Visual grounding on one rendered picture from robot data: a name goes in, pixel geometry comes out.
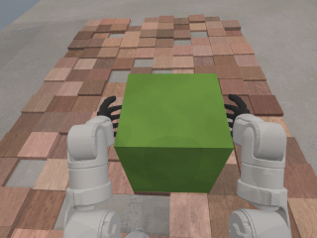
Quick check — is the carton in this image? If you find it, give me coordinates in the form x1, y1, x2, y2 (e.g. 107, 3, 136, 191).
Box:
114, 73, 234, 193

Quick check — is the left robot forearm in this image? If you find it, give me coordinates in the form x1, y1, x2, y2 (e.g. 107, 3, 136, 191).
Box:
62, 115, 115, 238

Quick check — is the right robot upper arm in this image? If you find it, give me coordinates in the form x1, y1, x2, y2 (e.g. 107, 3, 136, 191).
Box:
228, 208, 291, 238

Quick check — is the right robot forearm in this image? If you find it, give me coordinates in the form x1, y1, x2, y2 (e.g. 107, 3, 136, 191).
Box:
232, 113, 292, 238

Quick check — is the robot left shin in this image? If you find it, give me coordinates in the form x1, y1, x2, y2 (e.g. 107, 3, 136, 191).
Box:
135, 228, 145, 233

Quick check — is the robot left hand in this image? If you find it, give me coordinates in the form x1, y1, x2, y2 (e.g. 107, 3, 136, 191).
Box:
97, 95, 122, 137

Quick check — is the robot right hand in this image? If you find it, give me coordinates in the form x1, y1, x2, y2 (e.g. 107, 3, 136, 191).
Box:
224, 93, 250, 137

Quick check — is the left robot upper arm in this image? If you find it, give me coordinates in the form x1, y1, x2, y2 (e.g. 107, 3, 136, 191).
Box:
63, 209, 121, 238

